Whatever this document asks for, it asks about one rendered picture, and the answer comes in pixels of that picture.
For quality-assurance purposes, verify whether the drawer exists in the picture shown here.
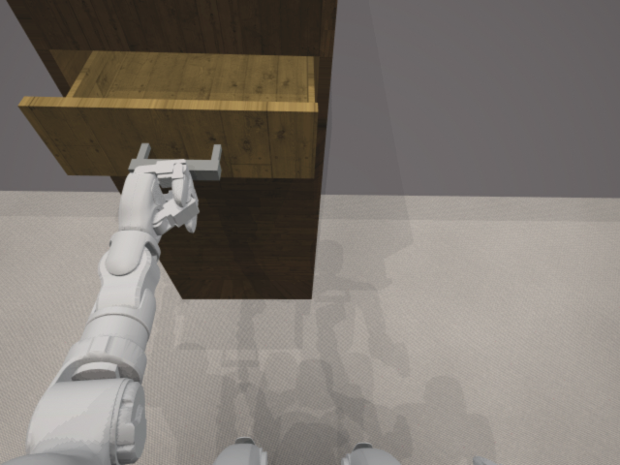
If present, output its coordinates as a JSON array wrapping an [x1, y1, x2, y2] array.
[[18, 50, 318, 178]]

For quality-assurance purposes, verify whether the robot left forearm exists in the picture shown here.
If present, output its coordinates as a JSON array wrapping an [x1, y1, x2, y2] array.
[[25, 230, 161, 455]]

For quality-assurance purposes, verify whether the robot left upper arm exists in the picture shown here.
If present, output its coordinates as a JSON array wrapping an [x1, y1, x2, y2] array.
[[1, 378, 146, 465]]

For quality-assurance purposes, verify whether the left robot thigh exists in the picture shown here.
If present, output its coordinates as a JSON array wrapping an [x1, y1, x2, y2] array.
[[212, 444, 267, 465]]

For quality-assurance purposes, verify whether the cabinet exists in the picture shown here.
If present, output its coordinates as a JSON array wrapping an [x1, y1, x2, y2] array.
[[7, 0, 337, 299]]

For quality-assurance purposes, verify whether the left robot hand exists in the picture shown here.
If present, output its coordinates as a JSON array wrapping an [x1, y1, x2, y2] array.
[[118, 159, 200, 243]]

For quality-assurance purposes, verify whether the left robot shin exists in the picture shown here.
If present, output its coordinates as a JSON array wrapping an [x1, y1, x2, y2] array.
[[234, 437, 255, 445]]

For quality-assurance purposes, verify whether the handle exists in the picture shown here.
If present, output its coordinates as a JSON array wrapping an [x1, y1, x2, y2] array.
[[128, 143, 222, 181]]

